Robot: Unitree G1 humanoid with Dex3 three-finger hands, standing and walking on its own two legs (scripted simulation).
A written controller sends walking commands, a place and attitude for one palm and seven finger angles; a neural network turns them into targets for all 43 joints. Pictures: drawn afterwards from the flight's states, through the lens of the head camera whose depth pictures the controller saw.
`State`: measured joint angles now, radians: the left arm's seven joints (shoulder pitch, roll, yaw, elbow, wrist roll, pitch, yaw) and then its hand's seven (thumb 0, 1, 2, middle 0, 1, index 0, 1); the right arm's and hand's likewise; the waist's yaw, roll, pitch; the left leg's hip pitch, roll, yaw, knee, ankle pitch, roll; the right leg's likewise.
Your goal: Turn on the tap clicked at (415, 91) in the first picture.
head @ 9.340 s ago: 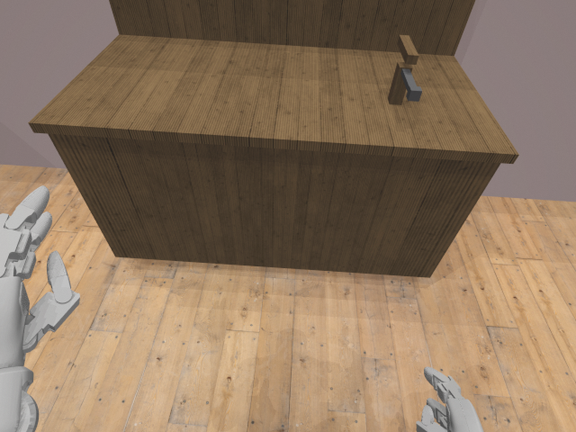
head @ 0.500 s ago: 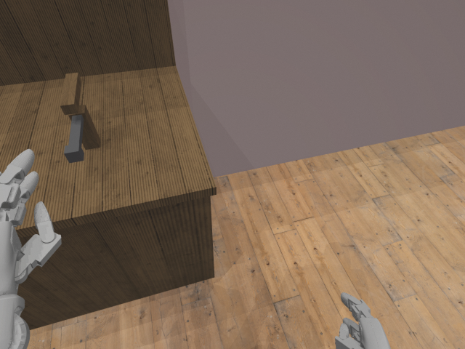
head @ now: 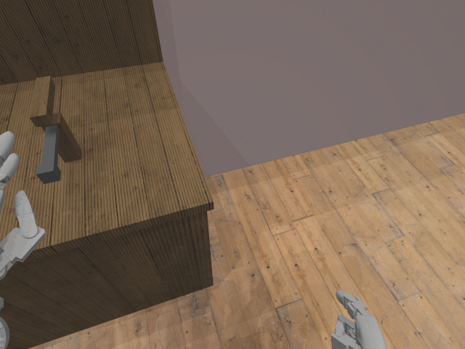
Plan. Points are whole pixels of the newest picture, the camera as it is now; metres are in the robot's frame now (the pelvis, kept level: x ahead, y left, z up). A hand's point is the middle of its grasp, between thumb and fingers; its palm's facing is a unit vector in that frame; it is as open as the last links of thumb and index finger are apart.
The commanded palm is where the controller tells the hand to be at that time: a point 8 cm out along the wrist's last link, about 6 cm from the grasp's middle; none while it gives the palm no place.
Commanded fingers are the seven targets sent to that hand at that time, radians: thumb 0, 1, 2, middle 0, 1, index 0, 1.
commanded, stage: shuffle to correct the standing spot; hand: left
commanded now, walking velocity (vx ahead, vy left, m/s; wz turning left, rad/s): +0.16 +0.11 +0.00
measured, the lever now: (48, 172) +0.39 +0.35 +0.07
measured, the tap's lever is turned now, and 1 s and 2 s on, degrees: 0 0 0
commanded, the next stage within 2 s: come to a stop and stand still in 0.10 s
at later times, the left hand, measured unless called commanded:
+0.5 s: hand (23, 179) +0.29 +0.28 +0.19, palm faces +0.41 -0.82 -0.39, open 7.4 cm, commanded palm +0.23 +0.32 +0.19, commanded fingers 0.00 0.90 0.90 -0.20 -0.30 -0.20 -0.30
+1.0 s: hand out of the picture +0.34 +0.34 +0.21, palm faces +0.45 -0.78 -0.44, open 7.4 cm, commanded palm +0.24 +0.33 +0.19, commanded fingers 0.00 0.90 0.90 -0.20 -0.30 -0.20 -0.30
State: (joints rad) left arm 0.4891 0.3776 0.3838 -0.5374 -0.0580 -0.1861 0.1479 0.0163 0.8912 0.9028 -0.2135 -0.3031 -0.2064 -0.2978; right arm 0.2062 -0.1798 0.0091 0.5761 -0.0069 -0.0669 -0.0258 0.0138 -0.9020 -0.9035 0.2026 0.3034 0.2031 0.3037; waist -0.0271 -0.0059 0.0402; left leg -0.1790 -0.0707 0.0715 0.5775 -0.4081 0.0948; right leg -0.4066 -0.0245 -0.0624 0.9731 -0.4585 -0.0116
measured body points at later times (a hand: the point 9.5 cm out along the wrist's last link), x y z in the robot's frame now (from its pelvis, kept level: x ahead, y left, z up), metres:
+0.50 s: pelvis +0.07 +0.04 +0.00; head +0.09 +0.05 +0.45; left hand +0.26 +0.33 +0.21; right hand +0.27 -0.19 -0.07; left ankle +0.14 +0.19 -0.73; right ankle +0.07 -0.08 -0.73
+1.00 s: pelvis +0.07 +0.06 +0.01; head +0.12 +0.07 +0.46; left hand +0.31 +0.38 +0.23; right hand +0.25 -0.19 -0.07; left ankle +0.14 +0.19 -0.73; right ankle +0.07 -0.08 -0.73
